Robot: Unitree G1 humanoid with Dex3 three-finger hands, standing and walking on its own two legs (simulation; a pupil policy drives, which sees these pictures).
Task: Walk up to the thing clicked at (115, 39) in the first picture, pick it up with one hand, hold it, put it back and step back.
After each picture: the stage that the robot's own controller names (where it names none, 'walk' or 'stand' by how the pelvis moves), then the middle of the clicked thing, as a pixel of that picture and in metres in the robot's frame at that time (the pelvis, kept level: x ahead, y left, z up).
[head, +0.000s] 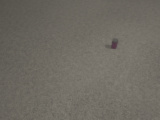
stand; (114, 43) +1.41 -0.32 -0.72
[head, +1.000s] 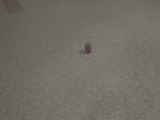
walk; (87, 48) +1.31 +0.09 -0.69
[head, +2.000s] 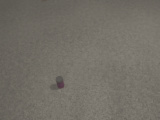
walk; (60, 82) +0.82 +0.30 -0.71
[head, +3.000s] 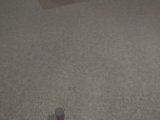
walk; (60, 114) +0.52 +0.21 -0.70
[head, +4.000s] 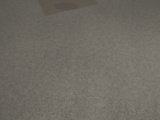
stand; out of the picture +0.43 +0.21 -0.72
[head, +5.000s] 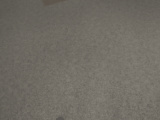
stand; out of the picture +0.40 +0.22 -0.71
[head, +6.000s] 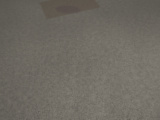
stand; out of the picture +0.36 +0.21 -0.72
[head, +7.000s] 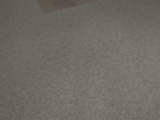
stand; out of the picture +0.38 +0.21 -0.72
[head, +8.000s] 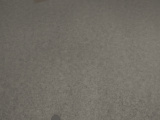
stand; out of the picture +0.41 +0.21 -0.71
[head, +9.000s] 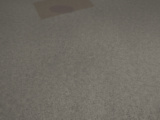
stand; out of the picture +0.35 +0.19 -0.73
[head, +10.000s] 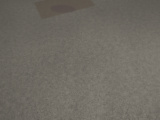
stand; out of the picture +0.36 +0.21 -0.72
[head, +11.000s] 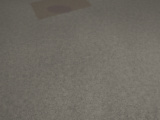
stand; out of the picture +0.35 +0.21 -0.73
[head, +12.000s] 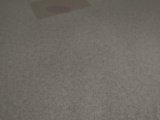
stand; out of the picture +0.34 +0.21 -0.73
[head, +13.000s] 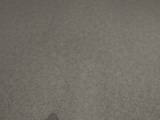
go down; (53, 119) +0.37 +0.21 -0.68
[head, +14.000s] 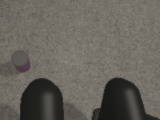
go down; (21, 62) +0.43 +0.25 -0.28
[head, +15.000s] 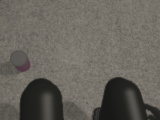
close in; (21, 61) +0.43 +0.26 -0.29
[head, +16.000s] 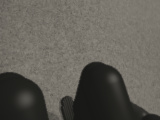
close in; out of the picture +0.41 +0.29 -0.22
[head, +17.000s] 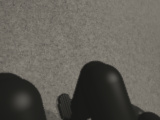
close; out of the picture +0.40 +0.30 -0.22
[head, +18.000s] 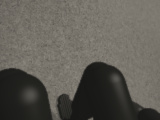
lift; out of the picture +0.37 +0.28 -0.23
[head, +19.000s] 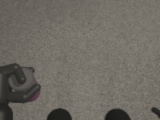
lift; (26, 86) +0.32 +0.20 -0.01
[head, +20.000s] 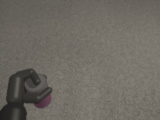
hold; (39, 91) +0.32 +0.18 -0.01
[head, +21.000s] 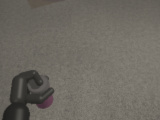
hold; (41, 92) +0.32 +0.17 +0.00
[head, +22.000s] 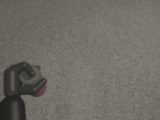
crouch; (34, 82) +0.36 +0.19 -0.06
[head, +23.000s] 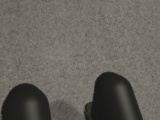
lower; out of the picture +0.47 +0.30 -0.11
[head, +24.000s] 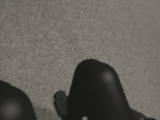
lower; out of the picture +0.42 +0.31 -0.22
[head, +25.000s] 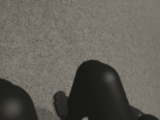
lower; out of the picture +0.42 +0.31 -0.22
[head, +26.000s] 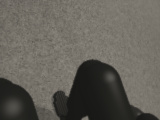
lower; out of the picture +0.42 +0.31 -0.23
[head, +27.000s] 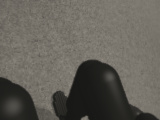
lower; out of the picture +0.42 +0.31 -0.23
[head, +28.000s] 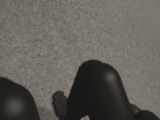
open; out of the picture +0.41 +0.29 -0.23
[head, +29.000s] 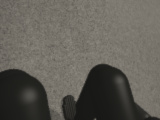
stand; out of the picture +0.42 +0.28 -0.23
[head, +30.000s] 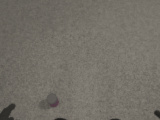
stand; (52, 100) +0.41 +0.20 -0.56
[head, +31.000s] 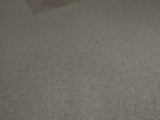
stand; out of the picture +0.38 +0.20 -0.66
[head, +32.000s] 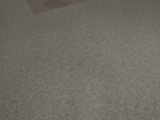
stand; out of the picture +0.38 +0.20 -0.67
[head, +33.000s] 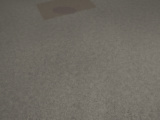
stand; out of the picture +0.39 +0.18 -0.72
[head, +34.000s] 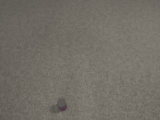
walk; (62, 105) +0.46 +0.16 -0.70
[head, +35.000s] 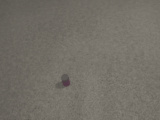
walk; (65, 80) +0.73 +0.24 -0.70
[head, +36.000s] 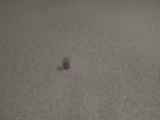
stand; (66, 63) +1.04 +0.22 -0.70
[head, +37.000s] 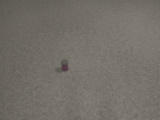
stand; (64, 65) +1.02 +0.23 -0.72
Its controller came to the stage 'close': yes
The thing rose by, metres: 0.71
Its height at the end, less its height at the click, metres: +0.00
